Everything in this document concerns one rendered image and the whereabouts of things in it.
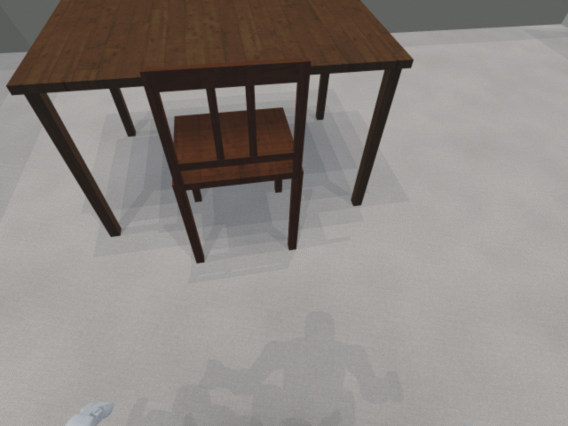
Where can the chair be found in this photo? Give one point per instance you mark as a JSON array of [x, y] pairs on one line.
[[231, 148]]

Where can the robot left hand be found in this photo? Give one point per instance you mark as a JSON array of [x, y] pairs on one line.
[[92, 414]]

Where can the table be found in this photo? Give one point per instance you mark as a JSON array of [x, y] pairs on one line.
[[102, 44]]

